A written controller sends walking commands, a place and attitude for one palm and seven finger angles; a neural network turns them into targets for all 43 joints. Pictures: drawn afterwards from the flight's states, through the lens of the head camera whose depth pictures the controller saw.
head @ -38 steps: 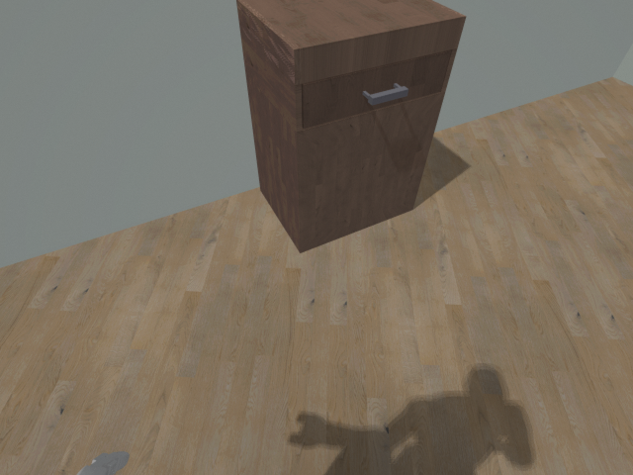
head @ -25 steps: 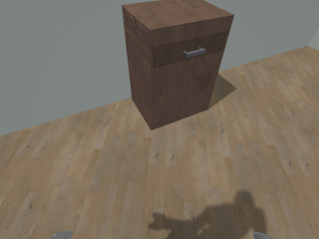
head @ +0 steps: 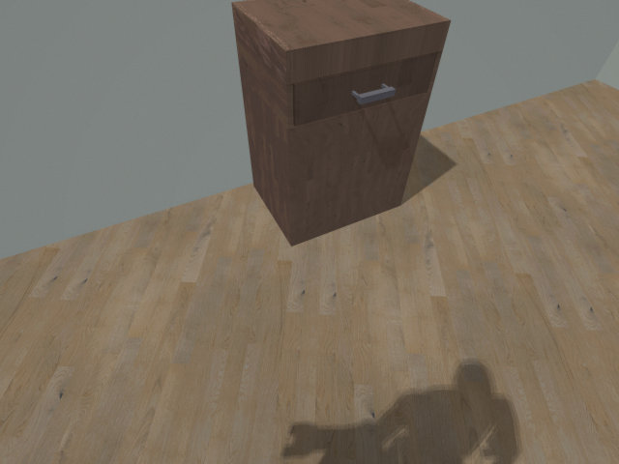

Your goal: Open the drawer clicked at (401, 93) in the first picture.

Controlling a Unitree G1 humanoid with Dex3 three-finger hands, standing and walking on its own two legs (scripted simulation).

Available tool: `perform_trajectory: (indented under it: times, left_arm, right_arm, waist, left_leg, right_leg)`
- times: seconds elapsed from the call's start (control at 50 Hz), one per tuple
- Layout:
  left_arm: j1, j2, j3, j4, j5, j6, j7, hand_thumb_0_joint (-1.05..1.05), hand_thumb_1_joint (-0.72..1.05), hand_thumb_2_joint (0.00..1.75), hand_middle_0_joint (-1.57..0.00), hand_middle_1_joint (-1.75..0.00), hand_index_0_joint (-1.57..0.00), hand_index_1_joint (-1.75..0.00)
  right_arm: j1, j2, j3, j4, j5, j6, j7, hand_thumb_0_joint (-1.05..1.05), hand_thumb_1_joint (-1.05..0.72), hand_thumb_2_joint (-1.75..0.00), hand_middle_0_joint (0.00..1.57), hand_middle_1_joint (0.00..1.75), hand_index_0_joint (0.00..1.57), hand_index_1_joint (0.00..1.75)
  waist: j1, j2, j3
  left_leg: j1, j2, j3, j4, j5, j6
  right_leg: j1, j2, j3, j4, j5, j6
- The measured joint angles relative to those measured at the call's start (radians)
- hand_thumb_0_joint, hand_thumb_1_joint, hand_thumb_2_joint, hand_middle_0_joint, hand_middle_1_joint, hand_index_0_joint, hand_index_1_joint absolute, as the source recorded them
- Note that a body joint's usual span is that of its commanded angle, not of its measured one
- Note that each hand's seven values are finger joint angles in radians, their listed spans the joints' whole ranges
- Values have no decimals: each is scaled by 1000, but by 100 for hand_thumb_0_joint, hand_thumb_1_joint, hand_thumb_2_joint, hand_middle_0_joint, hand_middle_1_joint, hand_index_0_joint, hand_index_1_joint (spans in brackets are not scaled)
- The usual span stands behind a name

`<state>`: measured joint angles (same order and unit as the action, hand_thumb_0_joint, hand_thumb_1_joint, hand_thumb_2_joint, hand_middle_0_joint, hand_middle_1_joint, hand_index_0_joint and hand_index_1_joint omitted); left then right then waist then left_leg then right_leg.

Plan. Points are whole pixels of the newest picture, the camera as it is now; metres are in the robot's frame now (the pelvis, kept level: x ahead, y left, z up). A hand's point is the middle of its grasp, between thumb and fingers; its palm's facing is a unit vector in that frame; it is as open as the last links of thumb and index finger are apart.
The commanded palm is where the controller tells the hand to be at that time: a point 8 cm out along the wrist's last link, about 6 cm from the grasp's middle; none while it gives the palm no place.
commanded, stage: stand and wait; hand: left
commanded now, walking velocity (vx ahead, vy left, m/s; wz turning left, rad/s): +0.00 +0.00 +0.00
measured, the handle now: (372, 92) +1.22 -0.14 -0.12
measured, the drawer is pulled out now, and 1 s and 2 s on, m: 0.00 0.00 0.00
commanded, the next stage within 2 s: look at it before walking up in 0.06 s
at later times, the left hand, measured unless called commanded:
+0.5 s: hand out of the picture +0.06 +0.24 -0.16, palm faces -0.03 -0.95 -0.33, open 7.4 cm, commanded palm none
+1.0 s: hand out of the picture +0.06 +0.23 -0.17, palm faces -0.07 -0.95 -0.30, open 7.4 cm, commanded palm none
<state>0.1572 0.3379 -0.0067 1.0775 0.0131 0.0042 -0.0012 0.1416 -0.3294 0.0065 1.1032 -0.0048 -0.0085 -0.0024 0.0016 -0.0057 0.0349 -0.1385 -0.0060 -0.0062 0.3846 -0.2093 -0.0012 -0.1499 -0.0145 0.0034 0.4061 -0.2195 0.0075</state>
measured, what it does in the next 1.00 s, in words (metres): stands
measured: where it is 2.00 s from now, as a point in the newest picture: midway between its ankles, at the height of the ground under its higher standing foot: outside the picture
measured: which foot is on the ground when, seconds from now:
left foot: down 0.00-1.00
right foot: down 0.00-1.00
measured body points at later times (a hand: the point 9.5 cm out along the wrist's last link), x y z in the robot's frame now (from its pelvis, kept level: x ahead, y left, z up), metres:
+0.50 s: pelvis -0.01 +0.00 +0.00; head +0.00 +0.00 +0.45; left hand +0.06 +0.29 -0.13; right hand +0.07 -0.29 -0.13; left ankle +0.00 +0.12 -0.74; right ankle +0.00 -0.12 -0.74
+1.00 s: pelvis -0.01 +0.00 +0.00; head +0.00 +0.00 +0.44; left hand +0.06 +0.28 -0.15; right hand +0.06 -0.28 -0.14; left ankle +0.00 +0.12 -0.74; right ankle +0.00 -0.12 -0.74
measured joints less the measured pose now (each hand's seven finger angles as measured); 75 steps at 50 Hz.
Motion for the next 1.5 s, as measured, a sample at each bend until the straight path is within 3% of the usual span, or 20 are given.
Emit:
perform_trajectory:
  times: [0.84, 1.06, 1.14, 1.18, 1.22, 1.26, 1.32, 1.4, 1.5]
  left_arm:
    - [2, -4, 0, 10, 2, -6, -2, 1, 90, 90, -20, -30, -20, -30]
    - [49, -49, 25, -67, 7, 53, -6, 1, 90, 90, -20, -30, -20, -30]
    - [67, -78, 40, -97, 8, 67, -14, 1, 90, 90, -20, -30, -20, -30]
    - [87, -96, 44, -115, 10, 60, -20, 1, 90, 90, -20, -30, -20, -30]
    - [103, -112, 45, -126, 15, 42, -16, 1, 90, 90, -20, -30, -20, -30]
    - [108, -128, 44, -132, 14, 38, -7, 1, 90, 90, -20, -30, -20, -30]
    - [119, -141, 47, -142, 9, 37, -1, 1, 90, 90, -20, -30, -20, -30]
    - [131, -147, 49, -147, 6, 32, -2, 1, 90, 90, -20, -30, -20, -30]
    - [134, -143, 58, -149, 9, 29, -3, 1, 90, 90, -20, -30, -20, -30]
  right_arm:
    - [-12, 5, 1, 9, 1, -5, 1, 1, -90, -90, 21, 30, 20, 30]
    - [-1, 79, -20, -86, -3, 21, -17, 1, -91, -90, 20, 30, 20, 30]
    - [13, 102, -31, -107, -6, 26, -16, 1, -90, -90, 20, 30, 20, 30]
    - [23, 101, -38, -115, -7, 32, -15, 1, -90, -90, 21, 30, 20, 30]
    - [25, 97, -47, -119, -5, 47, -15, 1, -90, -90, 21, 30, 20, 30]
    - [24, 95, -55, -121, -3, 61, -17, 1, -91, -90, 21, 30, 20, 30]
    - [17, 97, -58, -123, -3, 64, -13, 1, -91, -90, 20, 30, 20, 30]
    - [2, 94, -64, -141, -6, 57, -14, 1, -91, -90, 20, 30, 20, 30]
    - [-10, 85, -67, -156, -8, 54, -20, 1, -91, -90, 20, 29, 20, 30]
  waist:
    - [6, -4, -3]
    - [17, -27, 22]
    - [27, -22, 48]
    - [32, 1, 49]
    - [31, 26, 47]
    - [24, 39, 53]
    - [32, 29, 54]
    - [33, 14, 46]
    - [37, 7, 23]
  left_leg:
    - [6, 6, 3, -28, 20, -3]
    - [-68, 30, 100, 111, -56, -4]
    - [-77, 53, 150, 166, -89, -12]
    - [-96, 81, 165, 223, -119, -26]
    - [-165, 99, 130, 372, -204, -34]
    - [-241, 76, 62, 543, -262, -34]
    - [-313, 58, 30, 683, -214, -40]
    - [-345, 53, 8, 699, -151, -55]
    - [-315, 50, -13, 618, -160, -65]
  right_leg:
    - [8, 6, 3, -35, 25, -2]
    - [-133, 32, 89, 160, -34, -2]
    - [-199, 17, 25, 356, -187, 5]
    - [-175, 11, -6, 309, -142, 4]
    - [-184, 32, -11, 294, -96, -29]
    - [-182, 46, -16, 284, -108, -60]
    - [-165, 60, 7, 202, -62, -71]
    - [-156, 78, 50, 109, 7, -71]
    - [-159, 100, 99, 60, 49, -62]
